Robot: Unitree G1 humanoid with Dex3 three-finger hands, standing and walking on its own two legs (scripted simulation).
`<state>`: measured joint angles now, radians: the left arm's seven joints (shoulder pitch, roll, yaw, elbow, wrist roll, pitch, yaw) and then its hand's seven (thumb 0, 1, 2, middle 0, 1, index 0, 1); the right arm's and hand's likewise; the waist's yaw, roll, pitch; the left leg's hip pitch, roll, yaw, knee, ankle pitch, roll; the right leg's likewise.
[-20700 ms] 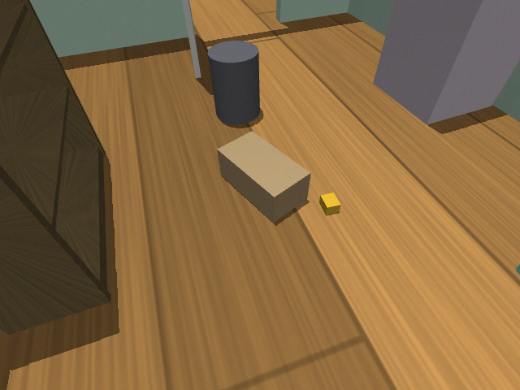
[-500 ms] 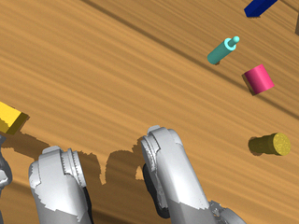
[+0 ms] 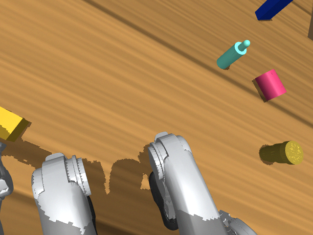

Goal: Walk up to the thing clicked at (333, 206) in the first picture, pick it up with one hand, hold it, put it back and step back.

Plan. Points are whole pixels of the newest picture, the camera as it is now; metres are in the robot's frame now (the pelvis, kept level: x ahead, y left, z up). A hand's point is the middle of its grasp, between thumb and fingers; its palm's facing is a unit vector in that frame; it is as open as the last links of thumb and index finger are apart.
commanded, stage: rise first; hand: left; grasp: from above
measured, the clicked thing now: (4, 123) +0.44 +0.36 -0.29
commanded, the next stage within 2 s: none
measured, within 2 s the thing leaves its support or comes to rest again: neither
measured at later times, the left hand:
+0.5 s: hand out of the picture +0.40 +0.38 -0.19, palm faces -0.18 -0.38 -0.91, open 13.9 cm
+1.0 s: hand out of the picture +0.40 +0.38 -0.19, palm faces -0.19 -0.37 -0.91, open 13.9 cm
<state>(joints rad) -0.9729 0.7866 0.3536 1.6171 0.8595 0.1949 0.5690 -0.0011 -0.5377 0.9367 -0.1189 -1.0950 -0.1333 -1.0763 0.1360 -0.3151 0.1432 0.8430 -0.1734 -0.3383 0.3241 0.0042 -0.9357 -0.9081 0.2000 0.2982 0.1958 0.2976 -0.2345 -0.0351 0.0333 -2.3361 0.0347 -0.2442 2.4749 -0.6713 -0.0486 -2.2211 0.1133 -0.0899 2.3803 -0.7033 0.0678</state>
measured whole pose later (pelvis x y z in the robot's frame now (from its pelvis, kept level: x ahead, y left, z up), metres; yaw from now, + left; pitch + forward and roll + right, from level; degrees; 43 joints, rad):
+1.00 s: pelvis +0.00 +0.00 +0.00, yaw +0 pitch +29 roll -10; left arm -1.00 0.83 0.35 1.65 0.88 0.17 0.58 0.00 -0.52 0.92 -0.12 -1.10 -0.14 -1.08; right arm 0.15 -0.32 0.15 0.85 -0.18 -0.36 0.32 0.00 -0.93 -0.91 0.20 0.30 0.20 0.30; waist -0.25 -0.05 0.05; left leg -2.33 0.03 -0.25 2.48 -0.68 -0.05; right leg -2.22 0.11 -0.10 2.38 -0.70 0.07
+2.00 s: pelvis +0.00 +0.00 +0.00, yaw +0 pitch +29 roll -10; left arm -1.03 0.84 0.35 1.68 0.88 0.20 0.58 0.00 -0.58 0.99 -0.10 -1.05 -0.09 -1.05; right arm 0.13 -0.32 0.16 0.83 -0.18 -0.37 0.32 0.00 -0.92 -0.90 0.20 0.30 0.20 0.30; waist -0.26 -0.05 0.05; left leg -2.33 0.04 -0.24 2.48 -0.67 -0.04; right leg -2.22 0.11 -0.09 2.37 -0.70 0.07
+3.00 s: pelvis +0.00 +0.00 +0.01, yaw +0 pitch +30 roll -11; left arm -1.05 0.83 0.35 1.68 0.84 0.26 0.58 0.00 -0.58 0.98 -0.11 -1.05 -0.09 -1.05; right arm 0.15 -0.32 0.15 0.84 -0.17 -0.36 0.33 0.00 -0.92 -0.90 0.20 0.30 0.20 0.30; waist -0.27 -0.02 0.03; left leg -2.33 0.04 -0.24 2.46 -0.67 -0.04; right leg -2.21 0.10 -0.09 2.35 -0.70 0.07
